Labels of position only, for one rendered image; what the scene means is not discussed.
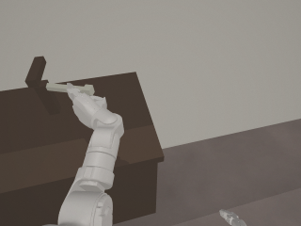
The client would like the robot left hand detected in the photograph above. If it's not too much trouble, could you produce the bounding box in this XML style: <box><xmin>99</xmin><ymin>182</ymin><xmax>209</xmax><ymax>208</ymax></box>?
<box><xmin>66</xmin><ymin>83</ymin><xmax>107</xmax><ymax>129</ymax></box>

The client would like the tap lever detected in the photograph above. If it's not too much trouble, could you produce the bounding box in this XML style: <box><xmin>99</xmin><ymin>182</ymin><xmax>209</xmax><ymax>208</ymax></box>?
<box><xmin>46</xmin><ymin>83</ymin><xmax>95</xmax><ymax>96</ymax></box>

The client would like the counter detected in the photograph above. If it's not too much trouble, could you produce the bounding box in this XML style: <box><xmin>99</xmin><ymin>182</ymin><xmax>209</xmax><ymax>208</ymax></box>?
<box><xmin>0</xmin><ymin>56</ymin><xmax>165</xmax><ymax>226</ymax></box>

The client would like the left robot forearm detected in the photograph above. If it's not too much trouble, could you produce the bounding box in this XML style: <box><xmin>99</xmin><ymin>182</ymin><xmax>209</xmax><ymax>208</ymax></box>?
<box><xmin>57</xmin><ymin>108</ymin><xmax>124</xmax><ymax>224</ymax></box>

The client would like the robot left upper arm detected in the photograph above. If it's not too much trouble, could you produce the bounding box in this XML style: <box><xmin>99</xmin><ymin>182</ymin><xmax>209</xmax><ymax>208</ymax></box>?
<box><xmin>42</xmin><ymin>190</ymin><xmax>113</xmax><ymax>226</ymax></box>

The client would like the robot right hand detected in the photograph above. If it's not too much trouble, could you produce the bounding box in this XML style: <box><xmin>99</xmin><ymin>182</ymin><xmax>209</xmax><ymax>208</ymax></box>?
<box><xmin>219</xmin><ymin>209</ymin><xmax>246</xmax><ymax>226</ymax></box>

